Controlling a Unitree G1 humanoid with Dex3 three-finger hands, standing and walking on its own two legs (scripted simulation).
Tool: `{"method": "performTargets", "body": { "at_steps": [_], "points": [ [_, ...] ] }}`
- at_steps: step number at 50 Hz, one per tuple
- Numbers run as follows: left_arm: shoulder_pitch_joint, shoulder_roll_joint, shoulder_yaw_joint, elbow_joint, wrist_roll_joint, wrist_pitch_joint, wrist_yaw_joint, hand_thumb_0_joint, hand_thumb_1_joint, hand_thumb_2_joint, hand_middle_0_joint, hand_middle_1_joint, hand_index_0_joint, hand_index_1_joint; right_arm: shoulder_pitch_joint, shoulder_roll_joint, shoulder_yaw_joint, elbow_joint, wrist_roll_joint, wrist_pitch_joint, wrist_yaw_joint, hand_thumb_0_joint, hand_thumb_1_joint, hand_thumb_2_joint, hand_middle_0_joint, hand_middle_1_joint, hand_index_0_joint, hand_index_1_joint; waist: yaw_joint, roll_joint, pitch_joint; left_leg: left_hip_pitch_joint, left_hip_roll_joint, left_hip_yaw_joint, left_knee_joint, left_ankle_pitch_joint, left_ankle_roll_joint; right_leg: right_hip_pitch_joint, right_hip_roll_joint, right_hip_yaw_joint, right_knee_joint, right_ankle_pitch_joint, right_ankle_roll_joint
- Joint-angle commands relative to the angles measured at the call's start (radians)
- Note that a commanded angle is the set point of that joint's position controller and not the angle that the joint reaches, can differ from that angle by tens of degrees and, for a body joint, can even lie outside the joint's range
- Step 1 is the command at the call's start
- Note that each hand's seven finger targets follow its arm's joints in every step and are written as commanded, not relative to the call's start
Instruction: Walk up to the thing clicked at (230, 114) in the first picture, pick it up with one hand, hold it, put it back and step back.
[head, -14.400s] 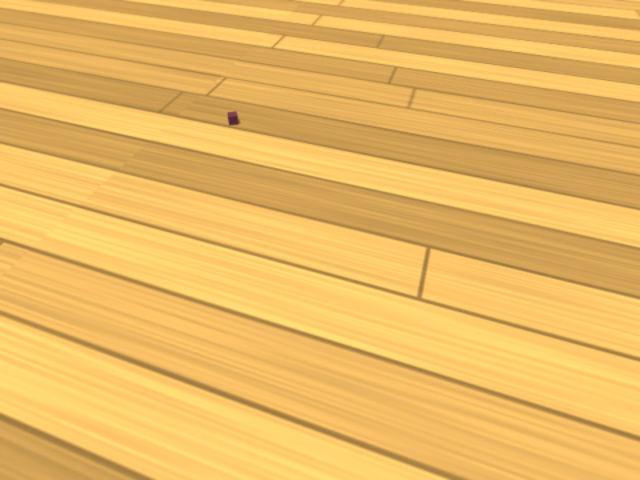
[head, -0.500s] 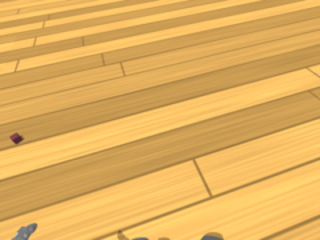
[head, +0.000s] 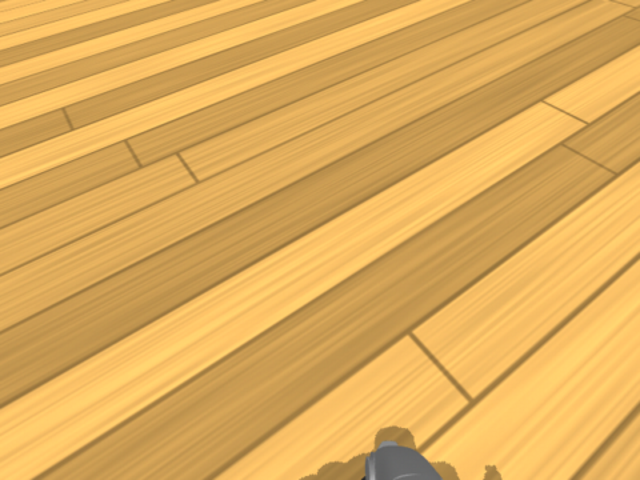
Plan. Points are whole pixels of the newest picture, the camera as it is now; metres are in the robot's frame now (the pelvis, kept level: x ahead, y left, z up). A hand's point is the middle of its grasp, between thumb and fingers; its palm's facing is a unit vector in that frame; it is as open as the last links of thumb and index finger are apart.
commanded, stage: walk up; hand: left
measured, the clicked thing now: out of the picture +0.56 +1.06 -0.72
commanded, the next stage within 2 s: none
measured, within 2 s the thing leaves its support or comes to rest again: neither
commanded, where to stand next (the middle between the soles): +0.14 +1.06 m, yaw -32 degrees
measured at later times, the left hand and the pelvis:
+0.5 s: hand out of the picture +0.20 +0.57 -0.13, palm faces -0.17 -0.77 -0.61, open 7.4 cm; pelvis +0.07 +0.26 -0.02, yaw -10 degrees
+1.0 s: hand out of the picture +0.25 +0.78 -0.12, palm faces -0.26 -0.74 -0.62, open 7.4 cm; pelvis +0.09 +0.48 -0.03, yaw -16 degrees
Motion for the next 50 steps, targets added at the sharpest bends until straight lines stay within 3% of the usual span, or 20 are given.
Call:
{"method": "performTargets", "body": {
  "at_steps": [1,2,3,4,9,16,18,19,20,22,26,30,33,34,35,36,37,41,47,50],
  "points": [
    [0.409,0.350,0.139,0.011,0.028,-0.010,0.055,0.000,0.900,0.900,-0.200,-0.300,-0.200,-0.300,-0.172,-0.129,-0.033,-0.190,0.022,-0.033,-0.002,0.000,-0.900,-0.900,0.200,0.300,0.200,0.300,0.246,-0.223,-0.195,-0.491,0.033,-0.109,0.315,0.061,-0.041,0.748,-0.180,0.360,-0.391,0.153,-0.081],
    [0.317,0.377,0.132,-0.060,0.030,-0.008,0.062,0.000,0.900,0.900,-0.200,-0.300,-0.200,-0.300,-0.092,-0.138,-0.033,-0.173,0.016,-0.020,-0.010,0.000,-0.900,-0.900,0.200,0.300,0.200,0.300,0.163,-0.166,-0.207,-0.540,0.049,-0.223,0.471,-0.133,-0.089,0.690,-0.399,0.695,-0.476,-0.017,-0.156],
    [0.213,0.387,0.129,-0.106,0.010,-0.001,0.064,0.000,0.900,0.900,-0.200,-0.300,-0.200,-0.300,-0.089,-0.229,-0.073,-0.162,0.015,-0.001,-0.018,0.000,-0.900,-0.900,0.200,0.300,0.200,0.300,0.142,-0.052,-0.181,-0.488,0.043,-0.321,0.617,-0.142,-0.118,0.499,-0.481,0.832,-0.549,-0.161,-0.279],
    [0.130,0.376,0.124,-0.146,0.000,-0.006,0.066,0.000,0.900,0.900,-0.200,-0.300,-0.200,-0.300,-0.099,-0.251,-0.083,-0.151,0.010,0.007,-0.021,0.000,-0.900,-0.900,0.200,0.300,0.200,0.300,0.120,-0.015,-0.121,-0.489,0.082,-0.347,0.658,-0.104,-0.115,0.391,-0.480,0.811,-0.553,-0.190,-0.309],
    [0.020,0.343,0.126,-0.190,0.039,-0.015,0.039,0.000,0.900,0.900,-0.200,-0.300,-0.200,-0.300,-0.020,-0.234,-0.088,-0.080,0.001,0.018,0.025,0.000,-0.900,-0.900,0.200,0.300,0.200,0.300,0.050,-0.177,-0.067,-0.274,0.091,-0.295,0.475,0.027,-0.078,0.091,-0.238,0.395,-0.459,-0.182,-0.150],
    [0.049,0.399,0.144,-0.193,0.050,-0.015,0.022,0.000,0.900,0.900,-0.200,-0.300,-0.200,-0.300,-0.049,-0.224,-0.101,-0.106,0.010,0.008,0.041,0.000,-0.900,-0.900,0.200,0.300,0.200,0.300,0.082,-0.225,-0.095,-0.129,0.035,-0.163,0.153,-0.080,-0.054,0.029,-0.208,0.384,-0.341,-0.129,-0.162],
    [-0.012,0.323,0.109,-0.206,0.049,-0.005,0.026,0.000,0.900,0.900,-0.200,-0.300,-0.200,-0.300,0.136,-0.250,-0.126,-0.061,-0.008,-0.009,0.024,0.000,-0.900,-0.900,0.200,0.300,0.200,0.300,-0.050,-0.045,-0.147,0.165,-0.005,-0.185,-0.076,-0.060,-0.044,-0.168,-0.090,0.264,-0.003,-0.099,-0.070],
    [-0.010,0.192,0.072,-0.220,0.036,-0.002,0.035,0.000,0.900,0.900,-0.200,-0.300,-0.200,-0.300,0.163,-0.362,-0.147,-0.079,-0.029,-0.022,0.008,0.000,-0.900,-0.900,0.200,0.300,0.200,0.300,-0.082,0.326,-0.096,0.193,0.214,-0.568,-0.352,-0.111,0.004,-0.398,0.140,0.090,0.311,-0.305,0.002],
    [-0.071,0.224,0.069,-0.222,0.020,-0.004,0.069,0.000,0.900,0.900,-0.200,-0.300,-0.200,-0.300,0.067,-0.435,-0.152,-0.089,0.002,-0.029,-0.009,0.000,-0.900,-0.900,0.200,0.300,0.200,0.300,-0.056,0.409,-0.047,0.095,0.310,-0.812,-0.456,-0.060,0.100,-0.439,0.102,0.230,0.411,-0.333,-0.025],
    [-0.048,0.252,0.064,-0.163,0.000,-0.006,0.060,0.000,0.900,0.900,-0.200,-0.300,-0.200,-0.300,-0.013,-0.302,-0.126,-0.123,-0.002,-0.031,-0.026,0.000,-0.900,-0.900,0.200,0.300,0.200,0.300,-0.021,0.103,0.012,0.078,0.249,-0.610,-0.337,0.180,0.036,-0.395,0.051,0.260,0.395,-0.191,-0.004],
    [0.122,0.252,0.069,-0.097,-0.013,0.007,0.037,0.000,0.900,0.900,-0.200,-0.300,-0.200,-0.300,-0.081,-0.217,-0.100,-0.172,-0.002,-0.036,-0.033,0.000,-0.900,-0.900,0.200,0.300,0.200,0.300,0.046,0.177,-0.110,0.171,0.187,-0.373,-0.198,0.585,0.074,-0.182,0.022,0.140,0.289,-0.101,0.017],
    [0.149,0.225,0.067,-0.130,-0.011,0.021,0.037,0.000,0.900,0.900,-0.200,-0.300,-0.200,-0.300,-0.073,-0.199,-0.091,-0.206,-0.016,-0.021,-0.037,0.000,-0.900,-0.900,0.200,0.300,0.200,0.300,0.049,0.145,-0.097,0.111,0.199,-0.329,-0.190,0.583,0.061,-0.019,-0.004,0.114,0.072,-0.059,-0.004],
    [0.347,0.230,0.090,-0.097,-0.002,0.016,0.046,0.000,0.900,0.900,-0.200,-0.300,-0.200,-0.300,-0.161,-0.187,-0.081,-0.259,-0.007,-0.003,-0.026,0.000,-0.900,-0.900,0.200,0.300,0.200,0.300,0.188,0.040,-0.158,-0.125,0.118,-0.196,0.031,0.588,-0.036,0.430,-0.010,0.104,-0.294,0.178,-0.044],
    [0.355,0.293,0.113,-0.113,0.016,0.013,0.054,0.000,0.900,0.900,-0.200,-0.300,-0.200,-0.300,-0.104,-0.141,-0.068,-0.258,0.001,-0.007,-0.023,0.000,-0.900,-0.900,0.200,0.300,0.200,0.300,0.204,-0.099,-0.171,-0.292,0.048,-0.148,0.229,0.412,-0.111,0.596,-0.074,0.239,-0.350,0.163,-0.090],
    [0.307,0.335,0.125,-0.167,0.030,0.011,0.061,0.000,0.900,0.900,-0.200,-0.300,-0.200,-0.300,-0.002,-0.114,-0.058,-0.248,0.006,-0.004,-0.023,0.000,-0.900,-0.900,0.200,0.300,0.200,0.300,0.165,-0.252,-0.231,-0.473,0.003,-0.209,0.483,-0.216,-0.152,0.683,-0.376,0.652,-0.396,0.125,-0.205],
    [0.200,0.344,0.123,-0.210,0.020,0.010,0.070,0.000,0.900,0.900,-0.200,-0.300,-0.200,-0.300,0.011,-0.210,-0.090,-0.237,-0.001,0.016,-0.039,0.000,-0.900,-0.900,0.200,0.300,0.200,0.300,0.123,-0.100,-0.194,-0.461,0.035,-0.366,0.686,-0.214,-0.159,0.478,-0.531,0.852,-0.477,0.082,-0.348],
    [0.123,0.345,0.117,-0.238,0.002,0.000,0.077,0.000,0.900,0.900,-0.200,-0.300,-0.200,-0.300,-0.022,-0.241,-0.099,-0.231,0.000,0.027,-0.046,0.000,-0.900,-0.900,0.200,0.300,0.200,0.300,0.115,-0.025,-0.119,-0.455,0.069,-0.397,0.786,-0.164,-0.150,0.334,-0.549,0.844,-0.511,0.044,-0.379],
    [0.012,0.312,0.110,-0.240,0.028,-0.012,0.058,0.000,0.900,0.900,-0.200,-0.300,-0.200,-0.300,0.002,-0.226,-0.098,-0.167,0.005,0.026,-0.004,0.000,-0.900,-0.900,0.200,0.300,0.200,0.300,0.048,-0.083,-0.058,-0.285,0.053,-0.335,0.676,0.020,-0.070,0.094,-0.255,0.434,-0.429,-0.098,-0.178],
    [0.056,0.398,0.145,-0.209,0.056,-0.008,0.029,0.000,0.900,0.900,-0.200,-0.300,-0.200,-0.300,-0.051,-0.205,-0.095,-0.158,0.014,0.031,0.021,0.000,-0.900,-0.900,0.200,0.300,0.200,0.300,0.109,-0.235,-0.052,-0.153,0.049,-0.179,0.278,-0.124,-0.056,0.005,-0.196,0.376,-0.378,-0.189,-0.158],
    [0.024,0.360,0.124,-0.211,0.046,0.007,0.029,0.000,0.900,0.900,-0.200,-0.300,-0.200,-0.300,0.110,-0.215,-0.110,-0.104,0.010,0.018,0.012,0.000,-0.900,-0.900,0.200,0.300,0.200,0.300,0.026,-0.121,-0.148,0.092,-0.014,-0.123,-0.007,-0.061,-0.037,-0.060,-0.132,0.275,-0.163,-0.077,-0.083]
  ]
}}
